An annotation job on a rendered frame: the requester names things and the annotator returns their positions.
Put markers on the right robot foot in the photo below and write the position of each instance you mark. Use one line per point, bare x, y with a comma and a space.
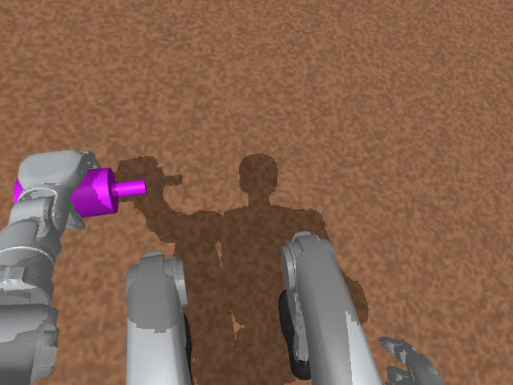
299, 368

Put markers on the right robot hand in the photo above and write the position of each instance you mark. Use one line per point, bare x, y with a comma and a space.
420, 370

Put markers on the left robot arm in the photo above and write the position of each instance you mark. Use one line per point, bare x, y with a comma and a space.
29, 245

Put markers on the left robot hand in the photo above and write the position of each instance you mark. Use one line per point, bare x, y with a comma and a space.
65, 169

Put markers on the bottle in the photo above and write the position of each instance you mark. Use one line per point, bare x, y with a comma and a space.
98, 193

